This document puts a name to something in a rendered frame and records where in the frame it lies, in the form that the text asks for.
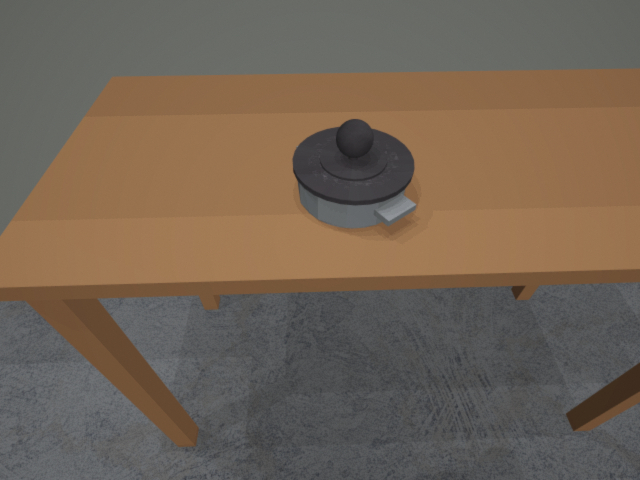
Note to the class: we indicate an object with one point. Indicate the knob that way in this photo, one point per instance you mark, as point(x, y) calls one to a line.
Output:
point(354, 138)

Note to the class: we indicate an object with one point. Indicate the table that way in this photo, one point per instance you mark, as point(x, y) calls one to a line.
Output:
point(184, 186)

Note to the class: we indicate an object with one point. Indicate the lid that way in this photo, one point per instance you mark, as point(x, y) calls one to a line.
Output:
point(323, 170)

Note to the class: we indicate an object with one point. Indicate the pot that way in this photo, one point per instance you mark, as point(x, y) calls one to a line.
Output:
point(359, 216)

